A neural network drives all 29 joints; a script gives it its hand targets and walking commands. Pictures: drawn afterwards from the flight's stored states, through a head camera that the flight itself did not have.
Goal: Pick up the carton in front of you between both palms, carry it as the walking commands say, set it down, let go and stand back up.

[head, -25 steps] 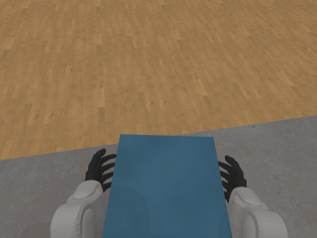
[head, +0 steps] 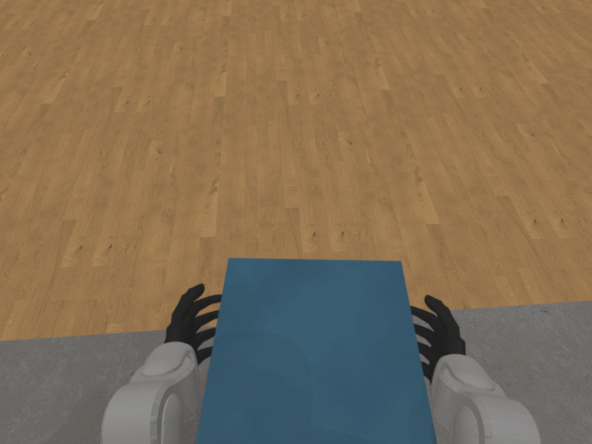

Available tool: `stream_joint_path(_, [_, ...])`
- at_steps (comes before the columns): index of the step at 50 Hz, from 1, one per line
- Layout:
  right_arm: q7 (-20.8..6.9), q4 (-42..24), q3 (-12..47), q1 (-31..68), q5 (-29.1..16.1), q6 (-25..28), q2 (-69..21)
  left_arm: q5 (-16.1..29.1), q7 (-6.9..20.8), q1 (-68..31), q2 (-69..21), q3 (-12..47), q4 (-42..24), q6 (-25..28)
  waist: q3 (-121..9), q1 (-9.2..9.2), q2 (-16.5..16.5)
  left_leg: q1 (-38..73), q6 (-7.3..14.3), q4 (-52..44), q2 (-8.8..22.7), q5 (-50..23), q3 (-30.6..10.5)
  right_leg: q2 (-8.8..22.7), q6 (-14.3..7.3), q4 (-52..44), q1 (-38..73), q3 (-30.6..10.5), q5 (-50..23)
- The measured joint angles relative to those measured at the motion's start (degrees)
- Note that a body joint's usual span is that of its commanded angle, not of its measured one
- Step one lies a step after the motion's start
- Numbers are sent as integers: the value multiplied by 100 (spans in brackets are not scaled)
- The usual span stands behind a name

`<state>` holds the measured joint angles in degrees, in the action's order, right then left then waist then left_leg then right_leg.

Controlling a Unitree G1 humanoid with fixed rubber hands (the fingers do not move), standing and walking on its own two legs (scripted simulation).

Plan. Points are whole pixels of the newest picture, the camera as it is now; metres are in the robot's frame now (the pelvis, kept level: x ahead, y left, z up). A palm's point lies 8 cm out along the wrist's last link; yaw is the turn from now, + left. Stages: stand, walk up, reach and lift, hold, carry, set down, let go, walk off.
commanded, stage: carry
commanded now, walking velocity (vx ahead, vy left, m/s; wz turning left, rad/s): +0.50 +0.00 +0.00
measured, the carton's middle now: (311, 378) +0.23 +0.00 -0.01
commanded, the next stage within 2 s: none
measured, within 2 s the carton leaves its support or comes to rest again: neither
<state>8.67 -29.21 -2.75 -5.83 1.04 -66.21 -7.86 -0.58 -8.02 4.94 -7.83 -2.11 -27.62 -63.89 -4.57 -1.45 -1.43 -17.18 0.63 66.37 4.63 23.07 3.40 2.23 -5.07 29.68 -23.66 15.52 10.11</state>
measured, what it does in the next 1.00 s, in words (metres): walks ahead: left foot, then right foot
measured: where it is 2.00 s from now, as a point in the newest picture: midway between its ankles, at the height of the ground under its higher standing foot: (322, 196)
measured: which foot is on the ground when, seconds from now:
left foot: up 0.00-0.38, down 0.40-0.90, up 0.92-1.00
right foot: down 0.00-0.42, up 0.44-0.88, down 0.90-1.00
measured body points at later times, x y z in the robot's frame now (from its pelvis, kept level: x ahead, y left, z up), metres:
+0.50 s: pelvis +0.34 +0.04 +0.00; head +0.36 +0.05 +0.45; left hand +0.61 +0.17 +0.09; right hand +0.59 -0.13 +0.10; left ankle +0.43 +0.11 -0.73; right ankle +0.15 -0.07 -0.63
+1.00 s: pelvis +0.66 -0.01 -0.01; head +0.72 -0.02 +0.44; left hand +1.03 +0.14 +0.11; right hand +1.03 -0.17 +0.09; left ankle +0.49 +0.11 -0.62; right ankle +0.74 -0.08 -0.72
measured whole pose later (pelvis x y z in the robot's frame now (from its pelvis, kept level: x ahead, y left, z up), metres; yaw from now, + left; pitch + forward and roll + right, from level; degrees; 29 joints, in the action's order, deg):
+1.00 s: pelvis +0.66 -0.01 -0.01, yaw -2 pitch +5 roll +0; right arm 13.4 -8.8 -16.6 31.7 -0.1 -62.2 -5.1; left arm 0.2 -12.2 -33.0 -7.8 -15.9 -7.2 -60.6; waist 2.9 -3.5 -1.8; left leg -20.1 1.9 70.1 1.1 27.0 2.0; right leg -0.2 -5.8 36.8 -29.9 9.1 17.1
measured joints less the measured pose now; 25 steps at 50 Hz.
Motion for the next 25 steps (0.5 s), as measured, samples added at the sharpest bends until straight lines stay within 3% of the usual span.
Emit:
stream_joint_path(3, [-74, 55, 98, -52, 68, 145, 4, -44, 38, 141, -12, -17, -50, 130, 56, -38, 74, -922, 71, 0, 76, -570, 45, -29, 26, -605, 555, -67, 1])
stream_joint_path(8, [-129, 18, 209, -182, 179, 362, 10, -94, 112, 248, -13, 2, -97, 304, -100, -20, 132, -1686, -69, -1379, 236, -1289, 217, -42, 162, -1378, 1442, -209, 141])
stream_joint_path(13, [-96, -261, 209, -264, 144, 329, 9, -52, 109, 273, -3, 67, -280, 295, -207, 89, 108, -1831, -117, -2778, 245, -1894, 463, -58, 356, -1753, 2300, -277, 548])
stream_joint_path(18, [9, -749, 160, -188, -83, 148, 9, 111, -5, 216, 4, 79, -785, 109, -143, 103, 152, -1487, 68, -3627, 43, -2096, 831, -13, 653, -1660, 3077, -345, 1276])
stream_joint_path(20, [42, -834, 140, -20, -178, 89, 13, 164, -81, 110, 14, 23, -994, 3, -72, 123, 278, -1164, 268, -3752, -135, -1987, 1007, 189, 742, -885, 3097, -365, 1836])
stream_joint_path(22, [87, -660, 110, 283, -247, 59, 29, 229, -148, -125, 39, -123, -981, -107, 35, 205, 429, -1172, 492, -3251, -197, -1582, 1112, 428, 639, 1079, 2329, -658, 1774])
stream_joint_path(25, [153, -560, 5, 609, -332, -42, 55, 307, -225, -499, 45, -260, -909, -275, 245, 243, 345, -809, 442, -3465, -183, -1329, 1127, 219, 431, 3555, 828, -1207, 1510])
